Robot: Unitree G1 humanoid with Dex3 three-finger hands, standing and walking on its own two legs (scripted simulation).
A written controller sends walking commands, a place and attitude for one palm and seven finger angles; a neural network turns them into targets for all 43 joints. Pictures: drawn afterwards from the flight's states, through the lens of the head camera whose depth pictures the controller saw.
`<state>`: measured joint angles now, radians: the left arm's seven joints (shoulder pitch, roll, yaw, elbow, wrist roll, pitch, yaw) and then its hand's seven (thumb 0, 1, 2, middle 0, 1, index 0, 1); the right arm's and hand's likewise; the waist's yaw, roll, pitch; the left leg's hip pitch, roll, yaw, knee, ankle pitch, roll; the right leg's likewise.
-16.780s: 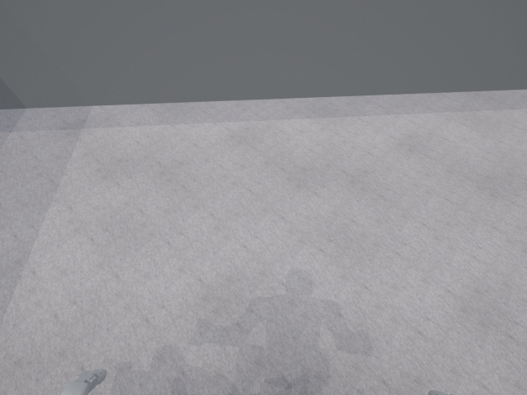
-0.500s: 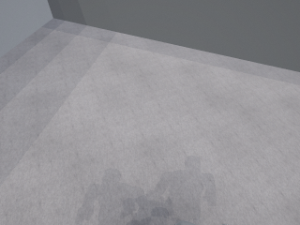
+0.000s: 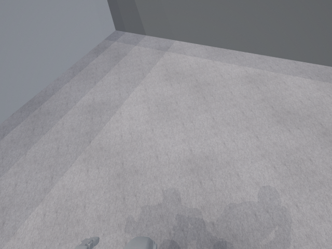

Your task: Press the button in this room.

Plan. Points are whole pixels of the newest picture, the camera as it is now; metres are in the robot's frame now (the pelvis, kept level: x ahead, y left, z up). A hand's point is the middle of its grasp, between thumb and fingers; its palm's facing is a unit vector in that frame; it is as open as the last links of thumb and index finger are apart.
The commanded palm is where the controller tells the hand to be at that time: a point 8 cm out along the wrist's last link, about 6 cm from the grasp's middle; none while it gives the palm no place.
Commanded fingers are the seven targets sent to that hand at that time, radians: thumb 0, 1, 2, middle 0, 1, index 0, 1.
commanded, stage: turn or walk to find it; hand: left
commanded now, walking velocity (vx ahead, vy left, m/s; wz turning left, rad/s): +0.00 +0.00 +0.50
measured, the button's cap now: out of the picture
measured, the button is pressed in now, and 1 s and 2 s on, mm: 0 0 0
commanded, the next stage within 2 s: none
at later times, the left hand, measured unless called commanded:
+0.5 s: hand out of the picture -0.04 +0.26 -0.18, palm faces +0.31 -0.92 -0.25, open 7.4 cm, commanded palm none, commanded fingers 0.00 0.90 0.90 -0.20 -0.30 -0.20 -0.30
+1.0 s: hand out of the picture -0.03 +0.18 -0.14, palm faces +0.49 -0.82 -0.29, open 7.4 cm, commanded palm none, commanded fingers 0.00 0.90 0.90 -0.20 -0.30 -0.20 -0.30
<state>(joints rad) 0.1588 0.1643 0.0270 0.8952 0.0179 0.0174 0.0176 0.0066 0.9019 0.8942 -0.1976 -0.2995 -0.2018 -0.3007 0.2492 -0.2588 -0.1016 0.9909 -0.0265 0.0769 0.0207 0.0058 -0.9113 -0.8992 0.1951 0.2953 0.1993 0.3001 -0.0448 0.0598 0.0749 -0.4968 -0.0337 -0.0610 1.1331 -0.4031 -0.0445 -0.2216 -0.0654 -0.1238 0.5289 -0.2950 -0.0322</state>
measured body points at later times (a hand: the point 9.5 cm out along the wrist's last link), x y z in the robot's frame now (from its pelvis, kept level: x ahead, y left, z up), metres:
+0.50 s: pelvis -0.02 +0.04 +0.00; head +0.01 +0.07 +0.44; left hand -0.06 +0.31 -0.16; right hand +0.16 -0.17 -0.13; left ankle -0.05 +0.15 -0.74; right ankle +0.00 -0.10 -0.67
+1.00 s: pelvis -0.01 -0.03 +0.00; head +0.03 -0.06 +0.45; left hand -0.06 +0.22 -0.12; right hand +0.14 -0.25 -0.17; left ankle -0.12 +0.10 -0.63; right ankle +0.04 -0.10 -0.74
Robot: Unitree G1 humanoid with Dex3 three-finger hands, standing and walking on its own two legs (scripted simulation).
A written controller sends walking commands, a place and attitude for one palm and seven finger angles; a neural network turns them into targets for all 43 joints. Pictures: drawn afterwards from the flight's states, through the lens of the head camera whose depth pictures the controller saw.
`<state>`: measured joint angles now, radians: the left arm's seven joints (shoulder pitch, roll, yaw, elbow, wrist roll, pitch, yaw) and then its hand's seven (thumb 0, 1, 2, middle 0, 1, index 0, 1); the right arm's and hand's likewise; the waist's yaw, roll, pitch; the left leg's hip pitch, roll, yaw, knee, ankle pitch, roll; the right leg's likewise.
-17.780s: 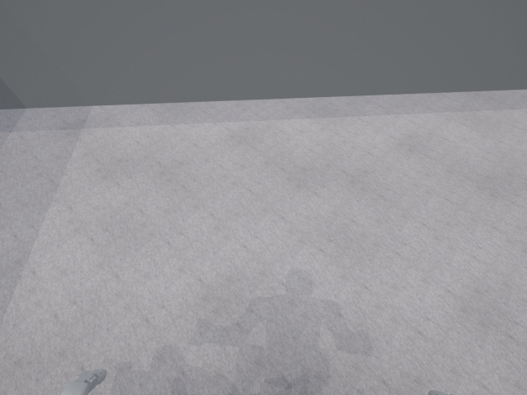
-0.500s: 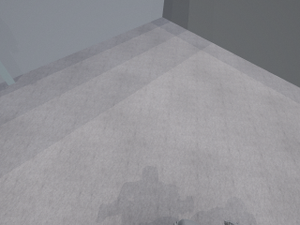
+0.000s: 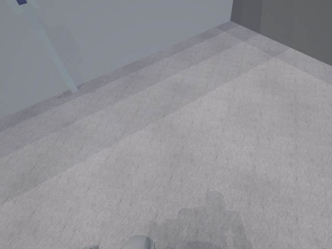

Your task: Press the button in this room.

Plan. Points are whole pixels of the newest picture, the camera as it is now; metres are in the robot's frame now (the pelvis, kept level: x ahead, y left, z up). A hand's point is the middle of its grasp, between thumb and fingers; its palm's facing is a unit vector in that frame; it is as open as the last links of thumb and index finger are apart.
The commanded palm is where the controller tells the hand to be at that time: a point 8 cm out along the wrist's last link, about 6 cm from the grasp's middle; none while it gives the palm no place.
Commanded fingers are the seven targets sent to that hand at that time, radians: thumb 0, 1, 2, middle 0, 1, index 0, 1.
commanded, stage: turn or walk to find it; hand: left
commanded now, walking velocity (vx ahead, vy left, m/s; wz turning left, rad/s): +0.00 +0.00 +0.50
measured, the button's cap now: out of the picture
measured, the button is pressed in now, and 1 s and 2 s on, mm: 0 0 0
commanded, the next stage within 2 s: none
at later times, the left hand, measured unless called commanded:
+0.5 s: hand out of the picture -0.03 +0.27 -0.17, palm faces +0.30 -0.93 -0.23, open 7.4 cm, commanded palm none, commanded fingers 0.00 0.90 0.90 -0.20 -0.30 -0.20 -0.30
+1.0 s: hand out of the picture +0.03 +0.18 -0.15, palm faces +0.50 -0.83 -0.24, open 7.4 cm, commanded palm none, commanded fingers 0.00 0.90 0.90 -0.20 -0.30 -0.20 -0.30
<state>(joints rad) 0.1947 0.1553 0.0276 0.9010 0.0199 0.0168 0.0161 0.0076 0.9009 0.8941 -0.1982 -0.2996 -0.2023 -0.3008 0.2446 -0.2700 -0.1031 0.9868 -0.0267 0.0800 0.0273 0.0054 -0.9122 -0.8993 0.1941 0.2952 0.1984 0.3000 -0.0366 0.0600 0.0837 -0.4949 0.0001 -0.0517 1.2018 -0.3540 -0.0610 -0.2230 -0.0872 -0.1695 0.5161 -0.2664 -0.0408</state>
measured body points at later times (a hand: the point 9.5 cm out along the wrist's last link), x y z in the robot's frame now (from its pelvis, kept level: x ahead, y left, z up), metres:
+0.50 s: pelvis -0.02 +0.04 +0.00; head -0.01 +0.07 +0.45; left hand -0.05 +0.32 -0.15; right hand +0.13 -0.17 -0.13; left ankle -0.05 +0.15 -0.74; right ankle +0.00 -0.10 -0.66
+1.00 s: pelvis +0.11 +0.01 +0.01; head +0.13 -0.01 +0.45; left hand +0.01 +0.23 -0.13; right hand +0.25 -0.21 -0.16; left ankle +0.04 +0.17 -0.63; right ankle +0.11 -0.08 -0.74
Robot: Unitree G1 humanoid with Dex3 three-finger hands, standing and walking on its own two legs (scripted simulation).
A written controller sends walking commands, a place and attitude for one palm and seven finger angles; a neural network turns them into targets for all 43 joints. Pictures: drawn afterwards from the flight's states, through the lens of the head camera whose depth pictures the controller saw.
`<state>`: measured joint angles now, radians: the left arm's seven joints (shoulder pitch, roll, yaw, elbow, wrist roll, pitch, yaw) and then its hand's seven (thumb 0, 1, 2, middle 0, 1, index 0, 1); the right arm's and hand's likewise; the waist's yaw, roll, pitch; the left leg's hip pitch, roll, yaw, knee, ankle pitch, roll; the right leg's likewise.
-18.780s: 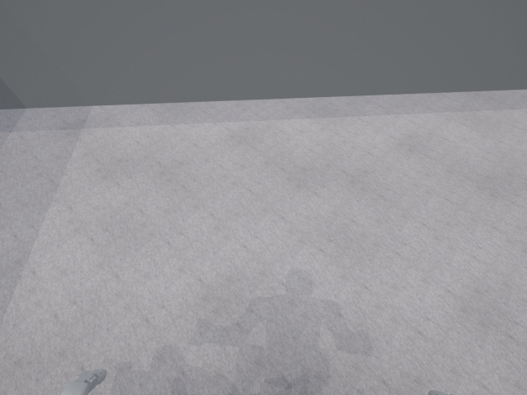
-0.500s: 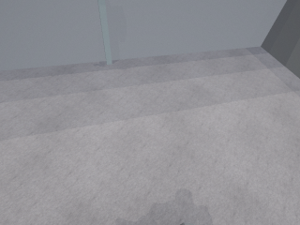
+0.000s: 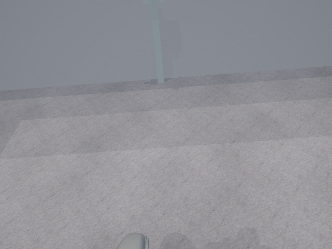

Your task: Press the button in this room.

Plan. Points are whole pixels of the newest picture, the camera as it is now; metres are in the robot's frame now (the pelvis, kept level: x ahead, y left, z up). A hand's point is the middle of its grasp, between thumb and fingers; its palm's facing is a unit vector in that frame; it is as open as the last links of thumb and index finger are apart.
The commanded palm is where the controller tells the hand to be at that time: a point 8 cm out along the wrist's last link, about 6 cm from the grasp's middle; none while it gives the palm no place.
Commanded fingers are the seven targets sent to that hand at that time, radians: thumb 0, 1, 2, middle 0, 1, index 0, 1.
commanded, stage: turn or walk to find it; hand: left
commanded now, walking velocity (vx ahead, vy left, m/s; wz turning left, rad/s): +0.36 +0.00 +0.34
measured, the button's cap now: out of the picture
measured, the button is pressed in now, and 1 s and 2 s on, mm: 0 0 0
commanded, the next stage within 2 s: stand and wait in 1.24 s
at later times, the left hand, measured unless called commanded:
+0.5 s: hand (91, 243) +0.18 +0.25 -0.19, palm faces +0.20 -0.96 -0.17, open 7.4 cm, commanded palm none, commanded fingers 0.00 0.90 0.90 -0.20 -0.30 -0.20 -0.30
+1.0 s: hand (117, 152) +0.49 +0.23 -0.17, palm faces +0.21 -0.95 -0.23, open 7.2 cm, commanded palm none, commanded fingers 0.00 0.90 0.90 -0.20 -0.30 -0.20 -0.30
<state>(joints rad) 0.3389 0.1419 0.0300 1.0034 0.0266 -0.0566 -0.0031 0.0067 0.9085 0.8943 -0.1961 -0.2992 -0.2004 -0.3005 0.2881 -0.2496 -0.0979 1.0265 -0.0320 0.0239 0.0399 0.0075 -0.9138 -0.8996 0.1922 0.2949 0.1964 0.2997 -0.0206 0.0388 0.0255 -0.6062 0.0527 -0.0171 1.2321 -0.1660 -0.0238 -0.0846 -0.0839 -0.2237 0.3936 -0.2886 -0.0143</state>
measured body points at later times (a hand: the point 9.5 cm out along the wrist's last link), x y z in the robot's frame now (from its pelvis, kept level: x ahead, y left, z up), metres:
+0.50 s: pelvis +0.22 +0.07 -0.01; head +0.24 +0.08 +0.44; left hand +0.17 +0.30 -0.17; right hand +0.35 -0.15 -0.15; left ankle +0.22 +0.14 -0.75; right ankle +0.22 -0.09 -0.65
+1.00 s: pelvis +0.45 +0.03 -0.01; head +0.48 +0.01 +0.44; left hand +0.48 +0.28 -0.15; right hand +0.46 -0.20 -0.18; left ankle +0.37 +0.17 -0.64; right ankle +0.51 -0.05 -0.75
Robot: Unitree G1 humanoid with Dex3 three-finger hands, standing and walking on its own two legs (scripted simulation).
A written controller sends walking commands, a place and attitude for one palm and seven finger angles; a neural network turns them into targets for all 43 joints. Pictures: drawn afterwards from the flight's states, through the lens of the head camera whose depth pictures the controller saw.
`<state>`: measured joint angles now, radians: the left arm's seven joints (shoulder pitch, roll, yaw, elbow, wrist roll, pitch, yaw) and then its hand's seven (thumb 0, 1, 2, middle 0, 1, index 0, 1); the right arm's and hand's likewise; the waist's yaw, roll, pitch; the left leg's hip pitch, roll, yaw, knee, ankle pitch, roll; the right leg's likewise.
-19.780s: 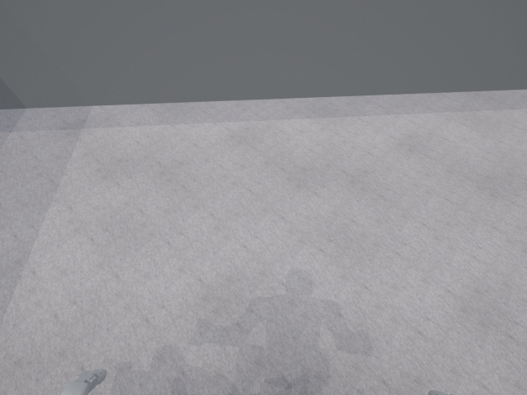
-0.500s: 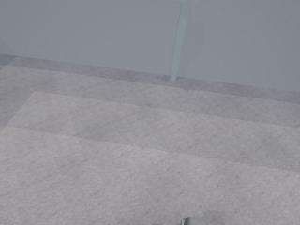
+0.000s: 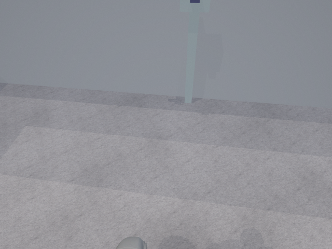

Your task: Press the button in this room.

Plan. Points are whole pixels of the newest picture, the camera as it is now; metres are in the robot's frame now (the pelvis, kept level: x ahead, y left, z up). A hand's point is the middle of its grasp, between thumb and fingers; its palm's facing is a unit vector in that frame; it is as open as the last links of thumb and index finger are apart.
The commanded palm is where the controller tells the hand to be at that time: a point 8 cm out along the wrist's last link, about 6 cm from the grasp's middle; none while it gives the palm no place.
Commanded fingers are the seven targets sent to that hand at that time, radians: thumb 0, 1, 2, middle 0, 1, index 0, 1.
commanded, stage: turn or walk to find it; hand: left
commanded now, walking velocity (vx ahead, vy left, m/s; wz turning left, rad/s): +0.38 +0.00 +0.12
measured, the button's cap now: out of the picture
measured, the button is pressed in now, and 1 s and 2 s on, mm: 0 0 0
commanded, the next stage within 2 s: stand and wait in 0.24 s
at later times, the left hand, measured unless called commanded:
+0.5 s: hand (94, 242) +0.17 +0.22 -0.18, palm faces +0.09 -0.99 -0.14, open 7.4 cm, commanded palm none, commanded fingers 0.00 0.90 0.90 -0.20 -0.30 -0.20 -0.30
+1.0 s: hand (110, 200) +0.28 +0.20 -0.17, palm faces +0.08 -0.97 -0.22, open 7.2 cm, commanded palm none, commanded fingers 0.00 0.90 0.90 -0.20 -0.30 -0.20 -0.30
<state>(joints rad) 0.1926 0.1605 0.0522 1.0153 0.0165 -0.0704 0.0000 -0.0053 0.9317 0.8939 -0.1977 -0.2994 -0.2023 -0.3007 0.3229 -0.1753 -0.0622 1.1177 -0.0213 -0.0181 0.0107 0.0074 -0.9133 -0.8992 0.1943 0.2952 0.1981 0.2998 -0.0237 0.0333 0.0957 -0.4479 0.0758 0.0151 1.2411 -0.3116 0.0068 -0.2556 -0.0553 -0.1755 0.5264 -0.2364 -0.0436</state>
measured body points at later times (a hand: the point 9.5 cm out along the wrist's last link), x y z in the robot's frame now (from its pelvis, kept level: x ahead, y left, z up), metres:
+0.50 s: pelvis +0.19 +0.06 +0.00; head +0.21 +0.08 +0.45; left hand +0.16 +0.28 -0.17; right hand +0.30 -0.17 -0.13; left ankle +0.22 +0.15 -0.74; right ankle +0.17 -0.08 -0.67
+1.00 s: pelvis +0.26 +0.02 +0.01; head +0.27 +0.01 +0.46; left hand +0.28 +0.25 -0.15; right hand +0.23 -0.19 -0.16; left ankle +0.22 +0.16 -0.74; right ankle +0.28 -0.08 -0.74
